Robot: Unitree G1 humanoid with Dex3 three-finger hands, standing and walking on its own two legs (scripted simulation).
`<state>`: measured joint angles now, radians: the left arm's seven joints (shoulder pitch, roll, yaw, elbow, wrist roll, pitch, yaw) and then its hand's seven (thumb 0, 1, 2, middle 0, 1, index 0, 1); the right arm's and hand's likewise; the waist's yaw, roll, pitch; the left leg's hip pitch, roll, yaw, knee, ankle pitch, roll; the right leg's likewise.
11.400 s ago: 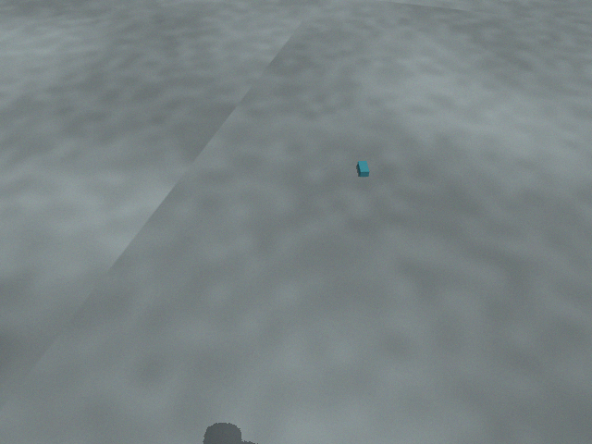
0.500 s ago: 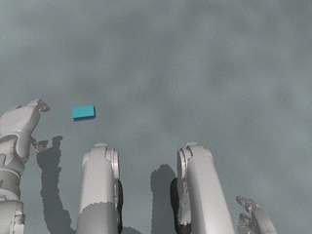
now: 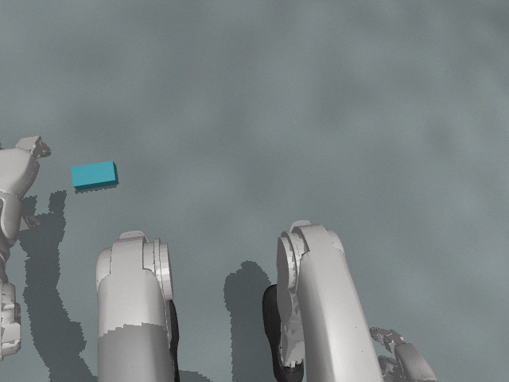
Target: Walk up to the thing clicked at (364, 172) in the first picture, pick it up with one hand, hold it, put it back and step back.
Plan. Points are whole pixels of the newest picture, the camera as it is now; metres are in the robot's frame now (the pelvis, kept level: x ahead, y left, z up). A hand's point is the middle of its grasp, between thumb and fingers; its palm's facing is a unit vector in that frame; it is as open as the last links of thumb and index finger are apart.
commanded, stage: rise first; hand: left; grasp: from above
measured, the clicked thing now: (95, 175) +0.48 +0.29 -0.33
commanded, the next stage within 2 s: none
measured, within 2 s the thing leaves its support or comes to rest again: neither
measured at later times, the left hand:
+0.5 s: hand (35, 186) +0.42 +0.34 -0.19, palm faces -0.42 -0.13 -0.90, open 12.6 cm
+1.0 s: hand (43, 184) +0.43 +0.34 -0.21, palm faces -0.43 -0.12 -0.89, open 12.8 cm
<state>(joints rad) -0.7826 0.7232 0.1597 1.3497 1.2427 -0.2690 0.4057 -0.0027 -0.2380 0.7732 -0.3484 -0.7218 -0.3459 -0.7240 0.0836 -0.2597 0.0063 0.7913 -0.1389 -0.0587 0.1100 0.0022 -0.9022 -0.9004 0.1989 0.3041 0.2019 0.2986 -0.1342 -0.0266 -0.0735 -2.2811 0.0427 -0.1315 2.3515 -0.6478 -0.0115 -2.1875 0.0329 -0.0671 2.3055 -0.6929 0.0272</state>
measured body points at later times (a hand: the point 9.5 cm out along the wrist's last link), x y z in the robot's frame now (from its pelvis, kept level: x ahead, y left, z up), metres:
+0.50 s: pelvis +0.01 +0.00 -0.02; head +0.25 +0.07 +0.36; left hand +0.44 +0.35 -0.14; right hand +0.09 -0.28 -0.14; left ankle +0.09 +0.13 -0.31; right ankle +0.10 -0.12 -0.31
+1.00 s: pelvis +0.01 +0.00 -0.02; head +0.25 +0.08 +0.35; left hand +0.44 +0.34 -0.16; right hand +0.08 -0.27 -0.13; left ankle +0.09 +0.13 -0.31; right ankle +0.10 -0.12 -0.31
